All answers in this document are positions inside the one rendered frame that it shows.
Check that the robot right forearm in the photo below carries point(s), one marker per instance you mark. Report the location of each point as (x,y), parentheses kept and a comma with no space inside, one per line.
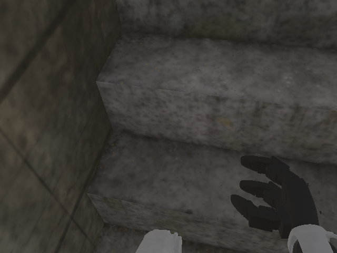
(309,239)

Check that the robot right hand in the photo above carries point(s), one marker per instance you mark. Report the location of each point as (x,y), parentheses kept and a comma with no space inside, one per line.
(292,205)

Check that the robot left thigh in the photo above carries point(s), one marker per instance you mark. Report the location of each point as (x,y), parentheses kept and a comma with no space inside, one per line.
(160,241)

